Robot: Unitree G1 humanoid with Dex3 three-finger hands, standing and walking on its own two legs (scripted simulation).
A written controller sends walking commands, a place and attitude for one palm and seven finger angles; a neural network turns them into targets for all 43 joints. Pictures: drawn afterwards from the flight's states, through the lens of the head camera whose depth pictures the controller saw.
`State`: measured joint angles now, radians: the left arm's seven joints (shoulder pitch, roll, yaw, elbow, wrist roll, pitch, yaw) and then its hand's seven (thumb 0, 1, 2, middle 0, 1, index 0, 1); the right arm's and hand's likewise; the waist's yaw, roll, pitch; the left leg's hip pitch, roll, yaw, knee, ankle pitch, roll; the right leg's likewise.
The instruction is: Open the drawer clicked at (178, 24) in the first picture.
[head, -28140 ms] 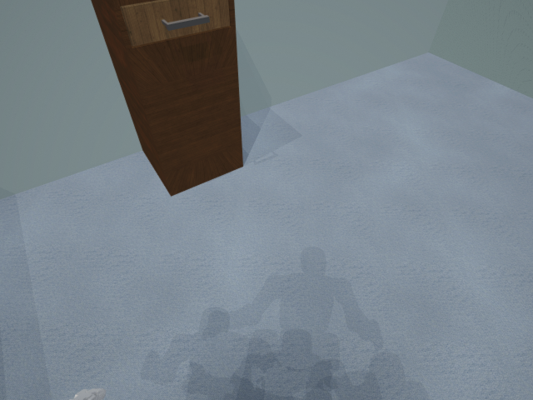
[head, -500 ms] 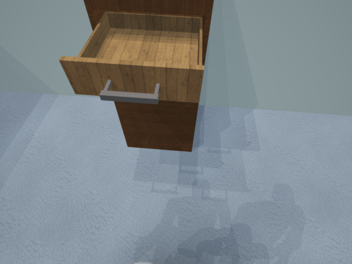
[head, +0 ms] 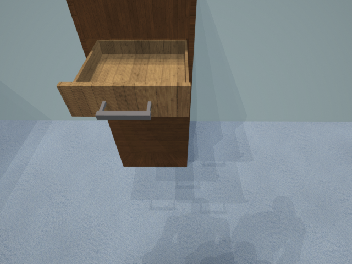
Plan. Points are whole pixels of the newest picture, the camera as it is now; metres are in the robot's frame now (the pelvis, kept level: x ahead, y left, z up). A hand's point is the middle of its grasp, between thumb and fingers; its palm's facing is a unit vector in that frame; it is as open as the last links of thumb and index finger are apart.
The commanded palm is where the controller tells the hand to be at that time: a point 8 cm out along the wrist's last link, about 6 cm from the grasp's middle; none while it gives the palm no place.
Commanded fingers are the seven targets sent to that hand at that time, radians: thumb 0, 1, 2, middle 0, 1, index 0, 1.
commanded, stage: let the arm hang, fingers relaxed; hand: left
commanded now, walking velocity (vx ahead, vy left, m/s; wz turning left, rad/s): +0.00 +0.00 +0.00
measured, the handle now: (125, 110) +0.52 +0.18 +0.05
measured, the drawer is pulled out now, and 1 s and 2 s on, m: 0.30 0.30 0.30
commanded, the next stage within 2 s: look to check the result in 0.16 s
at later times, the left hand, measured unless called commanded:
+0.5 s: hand out of the picture -0.01 +0.14 -0.18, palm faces +0.05 -0.98 -0.17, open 7.4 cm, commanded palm none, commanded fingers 0.00 0.90 0.90 -0.20 -0.30 -0.20 -0.30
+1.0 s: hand out of the picture +0.00 +0.14 -0.17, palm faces +0.05 -0.98 -0.20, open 7.4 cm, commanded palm none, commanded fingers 0.00 0.90 0.90 -0.20 -0.30 -0.20 -0.30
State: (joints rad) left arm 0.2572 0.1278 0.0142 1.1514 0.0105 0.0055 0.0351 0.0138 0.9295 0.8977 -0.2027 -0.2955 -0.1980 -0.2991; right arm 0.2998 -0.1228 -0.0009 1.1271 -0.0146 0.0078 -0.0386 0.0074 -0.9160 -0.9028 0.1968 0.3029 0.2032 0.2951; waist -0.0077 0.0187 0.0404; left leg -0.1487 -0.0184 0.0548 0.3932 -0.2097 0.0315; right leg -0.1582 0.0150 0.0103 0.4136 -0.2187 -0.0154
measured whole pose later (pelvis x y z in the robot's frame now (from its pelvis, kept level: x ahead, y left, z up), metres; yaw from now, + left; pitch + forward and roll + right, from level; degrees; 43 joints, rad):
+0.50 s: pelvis +0.00 -0.01 +0.00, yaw +0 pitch -2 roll +0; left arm 0.28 0.10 0.02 1.16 0.01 0.00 0.04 0.00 0.91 0.90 -0.20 -0.30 -0.20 -0.30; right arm 0.30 -0.12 -0.01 1.13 -0.01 0.01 -0.04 0.00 -0.91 -0.90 0.20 0.30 0.20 0.30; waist -0.01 0.02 0.06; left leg -0.16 0.00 0.04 0.40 -0.21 0.01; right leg -0.16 0.04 0.00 0.41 -0.22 -0.04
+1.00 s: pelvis +0.00 -0.02 +0.00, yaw +0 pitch -2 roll +0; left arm 0.26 0.12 0.02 1.15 0.01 -0.01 0.04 0.01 0.91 0.90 -0.20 -0.30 -0.20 -0.30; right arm 0.29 -0.12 -0.01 1.13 -0.02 0.01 -0.04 0.00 -0.91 -0.90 0.20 0.30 0.20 0.30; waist -0.01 0.02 0.07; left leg -0.15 0.02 0.03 0.40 -0.21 -0.01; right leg -0.14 0.05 -0.01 0.39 -0.22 -0.05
